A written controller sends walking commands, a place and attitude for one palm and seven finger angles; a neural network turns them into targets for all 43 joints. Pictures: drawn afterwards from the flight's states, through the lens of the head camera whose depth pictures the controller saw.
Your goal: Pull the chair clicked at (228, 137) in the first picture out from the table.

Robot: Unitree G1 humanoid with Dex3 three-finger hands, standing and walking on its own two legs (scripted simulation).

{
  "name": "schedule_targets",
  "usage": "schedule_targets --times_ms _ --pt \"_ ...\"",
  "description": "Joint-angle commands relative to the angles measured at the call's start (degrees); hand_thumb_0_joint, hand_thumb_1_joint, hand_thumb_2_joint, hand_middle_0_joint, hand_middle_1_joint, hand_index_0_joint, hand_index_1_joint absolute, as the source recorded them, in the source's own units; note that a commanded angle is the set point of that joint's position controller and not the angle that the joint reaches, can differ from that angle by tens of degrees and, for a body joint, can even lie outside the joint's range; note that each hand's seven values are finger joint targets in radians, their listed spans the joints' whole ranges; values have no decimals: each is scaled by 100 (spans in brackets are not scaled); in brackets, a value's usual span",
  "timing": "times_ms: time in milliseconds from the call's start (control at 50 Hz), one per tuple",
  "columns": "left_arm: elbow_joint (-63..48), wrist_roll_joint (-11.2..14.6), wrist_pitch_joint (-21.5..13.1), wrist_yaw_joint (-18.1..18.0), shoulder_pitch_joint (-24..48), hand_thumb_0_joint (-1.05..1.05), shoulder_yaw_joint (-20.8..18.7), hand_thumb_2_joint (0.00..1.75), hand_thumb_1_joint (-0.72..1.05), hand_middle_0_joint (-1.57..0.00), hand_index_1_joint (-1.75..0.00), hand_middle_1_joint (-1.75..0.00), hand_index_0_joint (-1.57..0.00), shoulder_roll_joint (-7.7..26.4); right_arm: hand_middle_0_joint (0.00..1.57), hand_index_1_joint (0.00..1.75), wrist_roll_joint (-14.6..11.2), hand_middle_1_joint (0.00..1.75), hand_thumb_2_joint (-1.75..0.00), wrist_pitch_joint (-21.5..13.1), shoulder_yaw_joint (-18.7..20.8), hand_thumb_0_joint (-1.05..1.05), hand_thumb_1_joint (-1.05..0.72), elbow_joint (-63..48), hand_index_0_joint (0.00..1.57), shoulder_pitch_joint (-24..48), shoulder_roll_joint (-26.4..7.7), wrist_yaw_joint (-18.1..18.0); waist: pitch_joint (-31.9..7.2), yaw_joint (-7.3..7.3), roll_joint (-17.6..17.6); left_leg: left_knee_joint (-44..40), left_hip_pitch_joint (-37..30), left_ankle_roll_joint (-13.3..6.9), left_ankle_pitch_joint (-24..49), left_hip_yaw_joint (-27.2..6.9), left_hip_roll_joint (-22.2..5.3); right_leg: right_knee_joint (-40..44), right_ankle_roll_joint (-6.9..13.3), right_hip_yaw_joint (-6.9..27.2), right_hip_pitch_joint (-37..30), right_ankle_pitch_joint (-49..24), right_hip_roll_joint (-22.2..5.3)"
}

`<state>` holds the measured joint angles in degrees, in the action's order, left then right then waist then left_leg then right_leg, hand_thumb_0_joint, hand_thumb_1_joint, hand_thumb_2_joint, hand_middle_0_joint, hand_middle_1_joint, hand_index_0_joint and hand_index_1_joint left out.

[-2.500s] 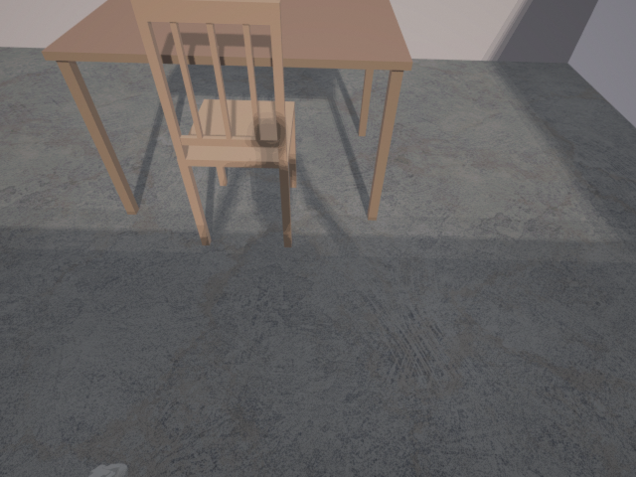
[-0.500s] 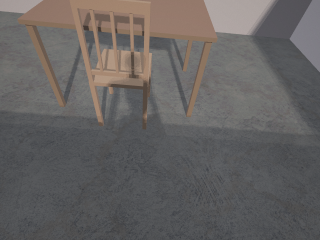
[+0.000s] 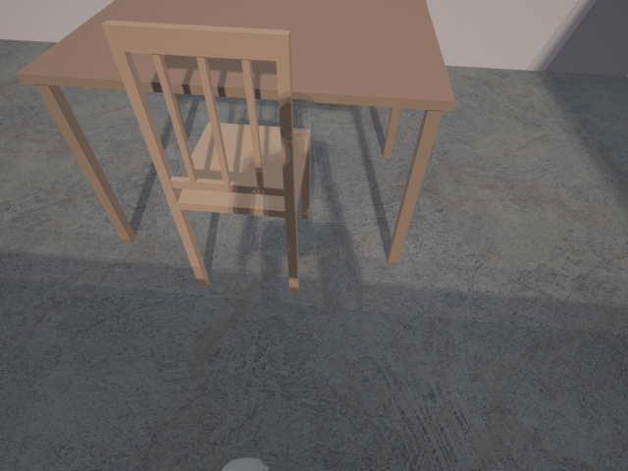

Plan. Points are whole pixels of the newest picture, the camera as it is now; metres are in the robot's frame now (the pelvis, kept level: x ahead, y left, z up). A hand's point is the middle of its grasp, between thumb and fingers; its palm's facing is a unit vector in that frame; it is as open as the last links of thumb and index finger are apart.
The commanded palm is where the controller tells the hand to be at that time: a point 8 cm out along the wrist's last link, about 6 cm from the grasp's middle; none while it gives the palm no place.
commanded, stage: take the last steps up to it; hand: left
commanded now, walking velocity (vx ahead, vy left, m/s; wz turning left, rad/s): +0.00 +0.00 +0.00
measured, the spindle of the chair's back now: (216, 127) +0.87 +0.26 -0.05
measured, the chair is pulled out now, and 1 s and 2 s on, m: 0.00 0.00 0.00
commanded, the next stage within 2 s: come to a stop and stand still in 0.92 s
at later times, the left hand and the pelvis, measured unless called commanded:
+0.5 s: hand out of the picture +0.13 +0.21 -0.17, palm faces +0.06 -0.99 -0.13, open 7.4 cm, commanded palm none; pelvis +0.18 +0.04 +0.01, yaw -2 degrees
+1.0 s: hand (240, 329) +0.38 +0.14 -0.15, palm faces -0.02 -0.97 -0.24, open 7.2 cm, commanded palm none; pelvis +0.33 -0.04 +0.02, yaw -3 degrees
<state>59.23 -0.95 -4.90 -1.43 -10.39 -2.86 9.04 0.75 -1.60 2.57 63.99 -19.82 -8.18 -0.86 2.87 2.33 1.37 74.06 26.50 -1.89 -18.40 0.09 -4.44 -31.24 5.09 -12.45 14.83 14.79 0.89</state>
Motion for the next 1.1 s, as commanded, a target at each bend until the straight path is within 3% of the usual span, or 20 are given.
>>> schedule_targets --times_ms 0,180,240,260,280,300,320,380,440,640,680,720,740,760,780,800,860,900,1000,1080 --pt "-22 -50 -54 3 -605 0 -1 90 90 -20 -30 -30 -20 321 20 30 60 30 -90 151 33 0 -90 -199 20 -569 40 69 274 126 -408 -550 281 190 514 -27 -374 2001 250 875 642 -1681 -1802" --pt "321 -48 13 36 -1591 0 -2 90 90 -20 -30 -30 -20 668 20 30 72 30 -90 -46 -21 0 -90 -784 20 1104 -126 236 229 -439 -614 -3324 103 138 542 674 -144 1583 394 1051 -817 -2411 -1671" --pt "358 -19 63 39 -1554 0 -55 90 90 -20 -30 -30 -20 753 20 30 85 30 -90 -143 19 0 -90 -648 20 628 -327 168 -146 -159 -499 -4289 -1031 33 502 912 127 621 267 866 -970 -2932 -1432" --pt "368 14 71 44 -1550 0 -40 90 90 -20 -30 -30 -20 645 20 30 111 30 -90 -193 86 0 -90 -449 20 -19 -569 119 -547 115 -136 -4737 -2270 -92 1037 688 -27 -438 70 692 -464 -2739 -1191" --pt "253 51 77 79 -1670 0 -4 90 90 -20 -30 -30 -20 371 20 30 162 30 -90 -233 239 0 -90 -303 20 -755 -1240 50 -1116 352 1090 -4943 -3601 -616 1709 -966 -1356 -1964 -276 272 840 -663 -535" --pt "63 47 45 97 -1421 0 49 90 90 -20 -30 -30 -20 287 20 30 83 30 -90 -190 275 0 -90 -202 20 -1183 -1514 -4 -1193 429 1520 -5485 -4071 -1164 2712 -2085 -2306 -3385 -392 473 1893 1923 -137" --pt "15 -3 82 70 -1151 0 -32 90 90 -20 -30 -30 -20 454 20 30 54 30 -90 -142 246 0 -90 -216 20 -988 -1371 -34 -749 390 710 -5598 -3568 -1320 2235 -1804 -2358 -3928 -291 873 2100 1909 -428" --pt "189 -30 233 156 -1055 0 -93 90 90 -20 -30 -30 -20 271 20 30 36 30 -90 -219 60 0 -90 -453 20 79 -653 -67 196 -85 174 -6156 -1912 -816 1400 -753 -1776 -4001 -401 1183 1943 712 -829" --pt "255 -77 398 176 -1391 0 -94 90 90 -20 -30 -30 -20 -34 20 30 51 30 -90 -296 65 0 -90 -506 20 139 -459 -77 195 -309 393 -6368 -1442 -663 1275 114 -1373 -3515 -524 1079 1613 126 -845" --pt "-252 -52 408 267 -149 0 -90 90 90 -20 -30 -30 -20 146 20 30 105 30 -90 -216 162 0 -90 -271 20 -329 -828 -23 562 -83 566 -6326 -1996 -762 1127 433 -1331 -843 -557 567 1377 -20 -726" --pt "-263 -51 371 269 -225 0 -101 90 90 -20 -30 -30 -20 246 20 30 108 30 -90 -180 170 0 -90 -240 20 -290 -887 -14 466 -161 453 -5978 -1891 -684 1010 435 -1333 -460 -470 493 859 -46 -585" --pt "-30 -76 301 256 -863 0 -148 90 90 -20 -30 -30 -20 394 20 30 85 30 -90 -145 135 0 -90 -216 20 -230 -857 -8 147 -485 159 -5029 -1561 -422 1115 757 -986 160 -376 288 -343 -346 -292" --pt "164 -101 224 219 -1487 0 -224 90 90 -20 -30 -30 -20 734 20 30 38 30 -90 -164 105 0 -90 -221 20 -241 -702 27 -247 -782 -447 -3828 -994 -212 1026 1103 -636 432 -194 872 -1382 -258 -690" --pt "283 -105 157 147 -2058 0 -369 90 90 -20 -30 -30 -20 1388 20 30 -10 30 -90 -197 4 0 -90 -355 20 -440 -314 79 -793 -877 -2037 -2106 328 48 -777 1404 33 1088 343 2955 -2493 -434 -2155" --pt "297 13 170 93 -2330 0 -350 90 90 -20 -30 -30 -20 1597 20 30 -16 30 -90 -129 11 0 -90 -524 20 -115 -511 67 -896 -950 -1755 -929 639 53 -1697 697 162 1708 691 3792 -2307 -790 -2685" --pt "264 25 158 61 -1899 0 -349 90 90 -20 -30 -30 -20 1442 20 30 1 30 -90 -116 64 0 -90 -445 20 -101 -514 59 -779 -787 -1565 -427 673 4 -1277 263 -29 1728 683 3401 -1945 -756 -2521" --pt "-2 34 119 25 -883 0 -126 90 90 -20 -30 -30 -20 734 20 30 35 30 -90 -53 47 0 -90 -305 20 14 -320 57 -140 -342 -554 -534 482 121 -220 93 -337 1773 484 2028 -726 -1692 -2022" --pt "0 1 72 -1 -723 0 -62 90 90 -20 -30 -30 -20 561 20 30 51 30 -90 34 32 0 -90 -192 20 -277 -152 66 -56 -113 -561 -1023 152 250 5 221 -337 1811 351 1346 -324 -2246 -1822" --pt "147 -7 48 2 -952 0 5 90 90 -20 -30 -30 -20 473 20 30 44 30 -90 116 10 0 -90 -233 20 -54 -91 97 93 -105 -645 -2107 36 334 363 383 -246 2012 430 1109 -257 -2319 -1642" --pt "225 -23 170 -49 -952 0 39 90 90 -20 -30 -30 -20 483 20 30 -8 30 -90 96 -109 0 -90 -240 20 285 -52 12 -126 -243 -695 -3510 -531 403 347 427 -23 1409 358 1019 -729 -3786 -1540"
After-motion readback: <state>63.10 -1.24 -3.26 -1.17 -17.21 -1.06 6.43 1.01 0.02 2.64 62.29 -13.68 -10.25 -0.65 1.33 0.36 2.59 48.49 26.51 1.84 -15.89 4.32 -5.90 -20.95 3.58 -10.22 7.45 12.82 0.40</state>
